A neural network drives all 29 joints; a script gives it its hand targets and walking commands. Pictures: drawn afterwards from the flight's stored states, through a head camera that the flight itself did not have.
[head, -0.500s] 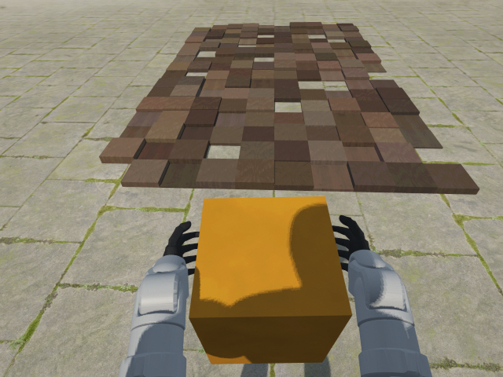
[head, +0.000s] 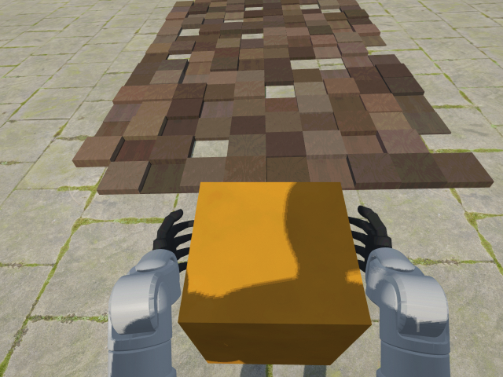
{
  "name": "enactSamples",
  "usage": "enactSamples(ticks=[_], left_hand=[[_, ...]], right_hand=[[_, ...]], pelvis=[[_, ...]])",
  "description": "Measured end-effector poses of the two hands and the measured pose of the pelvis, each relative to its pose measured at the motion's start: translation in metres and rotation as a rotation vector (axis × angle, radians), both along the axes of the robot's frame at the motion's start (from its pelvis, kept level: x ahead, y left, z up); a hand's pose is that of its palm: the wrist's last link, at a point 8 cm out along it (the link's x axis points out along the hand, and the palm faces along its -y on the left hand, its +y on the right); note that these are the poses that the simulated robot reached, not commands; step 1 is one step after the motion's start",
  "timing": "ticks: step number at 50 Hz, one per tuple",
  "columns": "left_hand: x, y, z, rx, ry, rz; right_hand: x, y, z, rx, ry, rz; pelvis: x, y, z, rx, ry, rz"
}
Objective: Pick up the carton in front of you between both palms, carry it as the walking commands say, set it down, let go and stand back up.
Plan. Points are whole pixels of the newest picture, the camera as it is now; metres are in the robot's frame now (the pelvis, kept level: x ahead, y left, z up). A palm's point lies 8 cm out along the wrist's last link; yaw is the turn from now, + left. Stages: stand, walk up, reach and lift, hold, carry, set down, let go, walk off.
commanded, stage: carry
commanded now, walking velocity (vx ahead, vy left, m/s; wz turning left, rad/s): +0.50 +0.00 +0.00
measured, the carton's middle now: (269, 279) +0.27 -0.01 +0.02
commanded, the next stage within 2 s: none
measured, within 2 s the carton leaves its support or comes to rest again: neither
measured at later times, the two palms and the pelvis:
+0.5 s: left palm (182, 141) +0.59 +0.17 +0.06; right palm (315, 138) +0.57 -0.13 +0.06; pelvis +0.32 +0.04 +0.00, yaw -4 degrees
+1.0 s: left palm (202, 45) +0.95 +0.14 +0.13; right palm (304, 37) +0.97 -0.16 +0.13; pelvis +0.66 -0.02 +0.00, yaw +1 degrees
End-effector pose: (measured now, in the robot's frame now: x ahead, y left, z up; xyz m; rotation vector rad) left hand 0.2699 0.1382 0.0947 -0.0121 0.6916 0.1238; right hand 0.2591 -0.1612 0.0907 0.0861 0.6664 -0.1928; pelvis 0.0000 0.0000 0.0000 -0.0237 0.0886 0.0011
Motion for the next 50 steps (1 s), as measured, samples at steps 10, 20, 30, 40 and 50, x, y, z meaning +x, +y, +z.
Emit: enactSamples(ticks=[10, 20, 30, 40, 50], left_hand=[[0.103, 0.014, 0.010, -0.007, 0.043, 0.108], [0.259, 0.034, -0.028, -0.024, 0.038, 0.045], [0.387, 0.024, -0.019, -0.006, 0.109, -0.073], [0.525, 0.020, 0.013, -0.026, -0.056, 0.011], [0.685, 0.000, 0.038, -0.015, -0.079, 0.098]], right_hand=[[0.136, 0.014, 0.014, 0.005, 0.042, 0.100], [0.272, 0.033, -0.021, -0.030, 0.037, 0.052], [0.369, 0.025, -0.011, -0.025, 0.111, -0.054], [0.531, 0.019, 0.025, -0.029, -0.056, 0.015], [0.713, 0.000, 0.041, 0.018, -0.080, 0.079]], pelvis=[[0.115, -0.011, 0.017, 0.058, 0.017, 0.015], [0.266, 0.023, -0.015, 0.060, -0.038, -0.035], [0.384, 0.039, 0.019, 0.003, -0.010, -0.062], [0.530, 0.015, 0.009, 0.003, -0.023, -0.037], [0.662, -0.019, 0.002, 0.018, -0.031, 0.013]])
